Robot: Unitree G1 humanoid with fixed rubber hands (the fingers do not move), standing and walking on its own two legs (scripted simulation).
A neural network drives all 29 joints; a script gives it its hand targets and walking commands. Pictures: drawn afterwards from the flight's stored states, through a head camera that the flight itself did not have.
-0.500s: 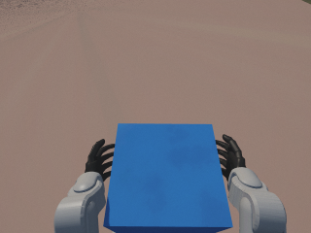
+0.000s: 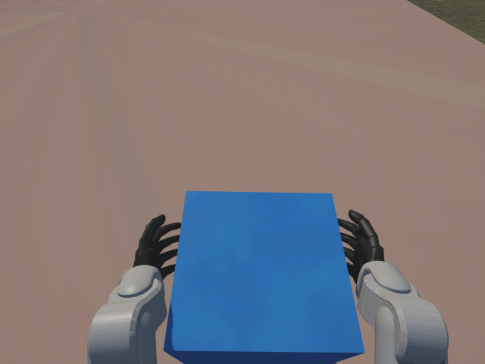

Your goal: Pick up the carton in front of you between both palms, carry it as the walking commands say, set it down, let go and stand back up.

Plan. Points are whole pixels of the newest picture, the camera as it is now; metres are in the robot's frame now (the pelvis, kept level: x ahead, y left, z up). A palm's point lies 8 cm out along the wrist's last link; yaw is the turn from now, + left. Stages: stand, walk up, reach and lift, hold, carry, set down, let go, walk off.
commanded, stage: carry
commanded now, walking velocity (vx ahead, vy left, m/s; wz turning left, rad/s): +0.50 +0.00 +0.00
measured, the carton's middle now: (255, 288) +0.23 +0.00 +0.01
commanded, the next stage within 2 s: none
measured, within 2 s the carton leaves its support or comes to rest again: neither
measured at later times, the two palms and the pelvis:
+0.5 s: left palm (195, 123) +0.56 +0.11 +0.08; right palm (332, 121) +0.58 -0.19 +0.08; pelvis +0.34 -0.05 +0.00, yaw +3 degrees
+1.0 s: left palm (186, 48) +0.90 +0.16 +0.08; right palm (290, 47) +0.90 -0.14 +0.09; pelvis +0.67 +0.02 +0.00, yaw +0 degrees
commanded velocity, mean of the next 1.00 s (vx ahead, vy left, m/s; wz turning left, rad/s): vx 0.50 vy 0.00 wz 0.00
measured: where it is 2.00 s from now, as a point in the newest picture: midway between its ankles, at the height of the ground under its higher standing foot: (237, 161)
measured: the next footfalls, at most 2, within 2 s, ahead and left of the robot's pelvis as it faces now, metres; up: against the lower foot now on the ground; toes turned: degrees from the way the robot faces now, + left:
right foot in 0.22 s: +0.35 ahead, -0.13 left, +0.00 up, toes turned -9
left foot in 0.74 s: +0.68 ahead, +0.10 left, +0.00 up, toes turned +12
